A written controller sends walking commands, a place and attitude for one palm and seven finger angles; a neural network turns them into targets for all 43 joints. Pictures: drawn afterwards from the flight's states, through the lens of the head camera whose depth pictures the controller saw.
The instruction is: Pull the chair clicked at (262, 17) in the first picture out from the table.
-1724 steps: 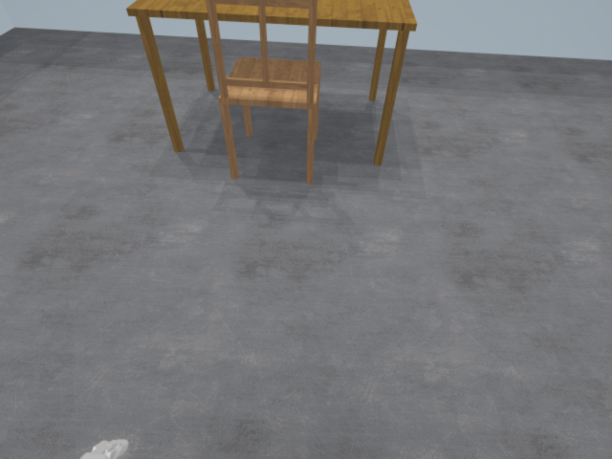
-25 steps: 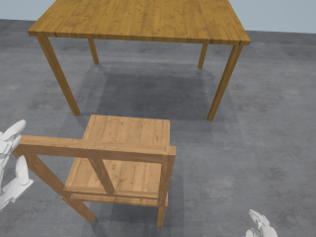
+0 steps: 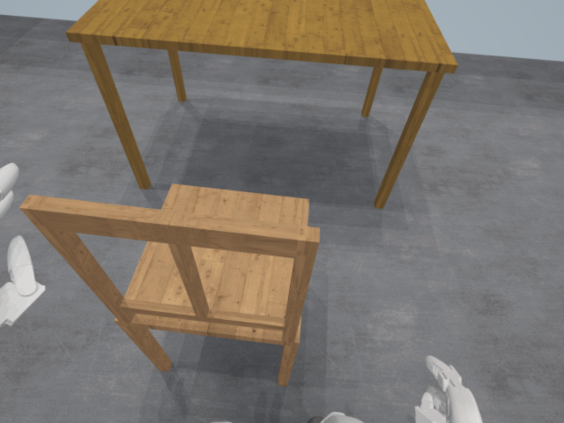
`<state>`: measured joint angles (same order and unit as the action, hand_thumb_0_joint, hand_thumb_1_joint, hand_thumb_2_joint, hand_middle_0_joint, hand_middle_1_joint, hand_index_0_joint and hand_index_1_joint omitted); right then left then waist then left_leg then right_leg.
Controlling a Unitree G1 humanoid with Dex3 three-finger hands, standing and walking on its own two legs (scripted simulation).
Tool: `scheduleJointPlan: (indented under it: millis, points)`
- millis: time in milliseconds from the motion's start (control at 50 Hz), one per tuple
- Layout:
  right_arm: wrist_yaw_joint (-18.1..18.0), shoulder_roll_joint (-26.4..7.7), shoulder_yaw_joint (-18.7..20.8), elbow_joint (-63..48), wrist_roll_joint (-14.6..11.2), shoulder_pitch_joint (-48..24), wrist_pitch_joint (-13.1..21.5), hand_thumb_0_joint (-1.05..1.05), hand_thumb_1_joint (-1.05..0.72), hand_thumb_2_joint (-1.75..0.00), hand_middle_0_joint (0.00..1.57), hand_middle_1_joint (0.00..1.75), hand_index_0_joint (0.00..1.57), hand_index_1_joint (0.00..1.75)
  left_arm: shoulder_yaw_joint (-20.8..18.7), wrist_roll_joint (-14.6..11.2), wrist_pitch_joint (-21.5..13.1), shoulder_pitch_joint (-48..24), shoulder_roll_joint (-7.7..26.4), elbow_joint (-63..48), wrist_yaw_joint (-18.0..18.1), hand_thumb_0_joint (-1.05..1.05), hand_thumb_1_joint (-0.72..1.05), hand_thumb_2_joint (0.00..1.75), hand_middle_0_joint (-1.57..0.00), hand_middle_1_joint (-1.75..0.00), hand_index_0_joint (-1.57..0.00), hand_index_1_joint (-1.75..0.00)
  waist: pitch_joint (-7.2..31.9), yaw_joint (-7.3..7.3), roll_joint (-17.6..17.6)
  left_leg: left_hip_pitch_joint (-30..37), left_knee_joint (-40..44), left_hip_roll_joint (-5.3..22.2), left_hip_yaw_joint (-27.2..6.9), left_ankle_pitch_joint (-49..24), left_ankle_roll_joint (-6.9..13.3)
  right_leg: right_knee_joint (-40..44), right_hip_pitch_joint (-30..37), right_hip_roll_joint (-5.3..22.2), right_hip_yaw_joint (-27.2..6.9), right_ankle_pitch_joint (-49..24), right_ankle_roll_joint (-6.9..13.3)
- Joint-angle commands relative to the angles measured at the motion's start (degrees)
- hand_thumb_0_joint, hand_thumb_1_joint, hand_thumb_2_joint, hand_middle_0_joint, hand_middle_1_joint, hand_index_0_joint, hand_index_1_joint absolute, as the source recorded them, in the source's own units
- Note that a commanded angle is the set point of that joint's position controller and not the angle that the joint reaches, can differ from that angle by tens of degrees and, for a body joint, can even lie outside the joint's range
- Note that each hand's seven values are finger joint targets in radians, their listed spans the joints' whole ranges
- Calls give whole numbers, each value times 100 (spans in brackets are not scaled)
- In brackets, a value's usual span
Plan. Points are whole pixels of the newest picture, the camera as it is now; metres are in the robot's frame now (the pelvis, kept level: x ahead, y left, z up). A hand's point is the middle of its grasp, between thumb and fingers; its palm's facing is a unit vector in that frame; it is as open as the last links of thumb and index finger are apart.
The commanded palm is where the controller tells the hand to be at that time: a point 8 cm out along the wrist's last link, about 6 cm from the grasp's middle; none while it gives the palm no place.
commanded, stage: step back with the hand held close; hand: left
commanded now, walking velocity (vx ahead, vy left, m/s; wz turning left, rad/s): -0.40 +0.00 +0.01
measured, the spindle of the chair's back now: (192, 281) +0.35 +0.17 -0.09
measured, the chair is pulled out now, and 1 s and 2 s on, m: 0.59 0.59 0.59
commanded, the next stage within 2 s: stop stepping back and stand still in 0.52 s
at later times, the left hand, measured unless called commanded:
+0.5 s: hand out of the picture +0.13 +0.28 +0.19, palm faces +0.44 -0.75 -0.49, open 7.4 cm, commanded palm +0.07 +0.31 +0.19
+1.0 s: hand out of the picture +0.04 +0.26 +0.18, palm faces +0.39 -0.78 -0.49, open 7.4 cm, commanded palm -0.02 +0.29 +0.19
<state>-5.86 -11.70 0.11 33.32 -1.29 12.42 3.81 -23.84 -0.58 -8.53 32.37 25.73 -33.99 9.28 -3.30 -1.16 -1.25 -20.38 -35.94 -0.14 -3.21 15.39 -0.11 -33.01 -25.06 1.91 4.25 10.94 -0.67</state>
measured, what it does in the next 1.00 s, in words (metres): walks backwards: right foot, then left foot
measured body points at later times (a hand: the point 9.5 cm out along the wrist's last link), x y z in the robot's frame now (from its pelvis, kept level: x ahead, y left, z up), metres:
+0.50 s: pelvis -0.07 +0.01 +0.00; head -0.05 +0.04 +0.45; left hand +0.10 +0.32 +0.22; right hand +0.09 -0.22 -0.07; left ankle +0.01 +0.12 -0.73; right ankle -0.08 -0.13 -0.68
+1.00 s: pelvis -0.18 -0.01 +0.01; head -0.19 +0.00 +0.46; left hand +0.01 +0.30 +0.20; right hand -0.06 -0.27 -0.08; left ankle -0.10 +0.10 -0.73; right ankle -0.23 -0.15 -0.73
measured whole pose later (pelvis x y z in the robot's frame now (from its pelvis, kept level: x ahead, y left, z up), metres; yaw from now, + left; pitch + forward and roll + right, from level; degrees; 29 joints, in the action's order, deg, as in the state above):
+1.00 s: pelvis -0.18 -0.01 +0.01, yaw -3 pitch -1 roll -2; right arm -4.9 -12.9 1.6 38.3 -2.6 15.0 6.8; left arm -27.2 -3.1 -11.9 31.7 25.9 -23.5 7.5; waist 1.6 -2.2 1.0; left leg -21.0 -32.0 0.1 -1.7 10.4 0.9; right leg -28.2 -7.8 1.6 1.2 19.7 -2.7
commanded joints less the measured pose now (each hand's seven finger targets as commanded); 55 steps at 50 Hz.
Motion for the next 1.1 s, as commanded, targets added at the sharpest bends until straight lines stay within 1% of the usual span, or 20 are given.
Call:
scheduleJointPlan:
  millis: [0, 60, 100, 220, 280, 320, 360, 380, 420, 500, 600, 640, 680, 720, 760, 820, 880, 920, 960, 1080]
  points:
    - [-79, -611, 381, -887, -67, -571, 423, 0, -90, -90, 20, 30, 20, 30, -1210, -71, -469, 110, 989, -1098, 199, 0, 90, 90, -20, -30, -20, -30, 976, 160, 1231, -1886, 1493, 939, -624, 464, 436, -546, 2411, 203, -507, -809, 9]
    - [-83, -690, 429, -627, 33, -506, 440, 0, -90, -90, 20, 30, 20, 30, -977, -106, -535, -2, 757, -528, 127, 0, 90, 90, -20, -30, -20, -30, 661, 109, 609, -985, 1020, 786, -597, -867, 293, -31, 1378, 349, -717, -1396, 125]
    - [-39, -738, 505, -428, 49, -454, 427, 0, -90, -90, 20, 30, 20, 30, -754, -120, -499, -166, 660, -421, 79, 0, 90, 90, -20, -30, -20, -30, 1211, 63, 421, -188, 640, 743, -338, -2004, 187, -47, 1352, 526, -864, -2301, 175]
    - [80, -617, 508, -554, 53, -492, 247, 0, -90, -90, 20, 30, 20, 30, -843, -164, -475, -98, 949, -1002, 123, 0, 90, 90, -20, -30, -20, -30, 1430, 109, -743, 45, -440, 90, 23, 341, 60, 1239, 628, 1368, -1713, -643, 625]
    - [89, -585, 428, -619, 74, -635, 168, 0, -90, -90, 20, 30, 20, 30, -1106, -179, -506, -158, 1251, -1435, 197, 0, 90, 90, -20, -30, -20, -30, 1294, 180, -985, 412, -928, 0, 61, 822, 52, 1711, -135, 1577, -1587, 1051, 762]
    - [20, -583, 333, -656, 104, -717, 174, 0, -90, -90, 20, 30, 20, 30, -1231, -175, -589, 20, 1228, -1473, 236, 0, 90, 90, -20, -30, -20, -30, 1035, 145, -193, 235, 525, 417, -415, 801, 231, 1101, -187, 969, -1144, 1288, 445]
    - [-67, -736, 351, -769, 103, -776, 310, 0, -90, -90, 20, 30, 20, 30, -1290, -84, -734, 74, 1064, -1433, 234, 0, 90, 90, -20, -30, -20, -30, 894, 87, 1804, -1314, 2111, 1572, -1514, 1029, 725, -1141, 964, -117, -389, 988, -8]
    - [-79, -619, 369, -755, 126, -679, 396, 0, -90, -90, 20, 30, 20, 30, -1327, -79, -745, -104, 1040, -1393, 216, 0, 90, 90, -20, -30, -20, -30, 943, -5, 2233, -2035, 2590, 1968, -1748, 1467, 944, -2521, 1408, -289, -401, 1370, -72]
    - [-81, -552, 443, -629, 120, -585, 468, 0, -90, -90, 20, 30, 20, 30, -1176, -199, -791, -154, 884, -1072, 199, 0, 90, 90, -20, -30, -20, -30, 738, -26, 1781, -1874, 2278, 1898, -1413, 443, 1038, -3156, 998, -236, -712, 1690, -9]
    - [88, -697, 530, -237, 86, -346, 727, 0, -90, -90, 20, 30, 20, 30, -724, -242, -825, -180, 629, -822, 63, 0, 90, 90, -20, -30, -20, -30, 914, 89, 1252, 238, 1545, 1555, -843, -1567, 827, -1703, 152, -88, -391, 1829, -39]
    - [155, -756, 377, -124, 212, -499, 920, 0, -90, -90, 20, 30, 20, 30, -836, -257, -940, -398, 949, -1107, -58, 0, 90, 90, -20, -30, -20, -30, 1180, 206, 1411, 433, 1516, 1449, -1208, -981, 729, 628, 1084, -132, -388, 1020, 46]
    - [205, -700, 335, -298, 106, -491, 821, 0, -90, -90, 20, 30, 20, 30, -988, -320, -929, -7, 1045, -1257, -150, 0, 90, 90, -20, -30, -20, -30, 1577, 264, 1196, 791, 1035, 1025, -674, -288, 466, 1600, 1472, -157, -123, 423, 47]
    - [213, -538, 282, -421, 51, -424, 638, 0, -90, -90, 20, 30, 20, 30, -1353, -375, -906, 242, 1444, -1474, -154, 0, 90, 90, -20, -30, -20, -30, 1650, 198, 186, 779, -108, 354, 276, 627, 49, 1953, 1333, 475, -381, 223, 371]
    - [214, -619, 372, -562, -109, -365, 482, 0, -90, -90, 20, 30, 20, 30, -1326, -432, -748, 403, 1487, -1643, -87, 0, 90, 90, -20, -30, -20, -30, 1732, 67, -1294, 368, -2101, -131, 297, 228, -81, 1477, 1130, 1513, -1414, -1320, 1056]
    - [176, -408, 263, -591, -117, -574, 348, 0, -90, -90, 20, 30, 20, 30, -1550, -378, -605, 679, 1380, -1395, 40, 0, 90, 90, -20, -30, -20, -30, 1508, -27, -523, 149, -1270, 125, 254, 58, 6, 1077, 1272, 1442, -936, -1644, 893]
    - [33, -524, 196, -592, -92, -659, 430, 0, -90, -90, 20, 30, 20, 30, -1269, -377, -645, 458, 1003, -672, 23, 0, 90, 90, -20, -30, -20, -30, 619, -38, 1164, 645, 1330, 531, -347, -662, 265, 297, 803, 275, -80, 169, 126]
    - [27, -829, 392, -465, -138, -376, 579, 0, -90, -90, 20, 30, 20, 30, -925, -287, -599, 209, 804, 307, -62, 0, 90, 90, -20, -30, -20, -30, 353, 142, 326, 619, 1237, 904, -725, -1833, 443, 674, 852, -5, -286, 416, 7]
    - [36, -667, 279, -401, -82, -381, 645, 0, -90, -90, 20, 30, 20, 30, -822, -295, -617, 51, 886, 210, -114, 0, 90, 90, -20, -30, -20, -30, 419, 57, 988, 248, 1539, 789, -804, -632, 424, 879, 1312, 81, -140, 422, -27]
    - [81, -714, 302, -402, -94, -441, 704, 0, -90, -90, 20, 30, 20, 30, -533, -250, -657, -106, 691, 29, -137, 0, 90, 90, -20, -30, -20, -30, 262, 56, 408, -99, 1545, 633, -679, 594, 354, 1159, 1499, 85, -269, 553, 30]
    - [82, -663, 283, -482, 13, -548, 808, 0, -90, -90, 20, 30, 20, 30, -681, -189, -780, -425, 1064, -1326, 7, 0, 90, 90, -20, -30, -20, -30, 417, 12, 654, 456, 1020, 305, -335, 916, 214, 1607, 851, 331, -747, 1412, 318]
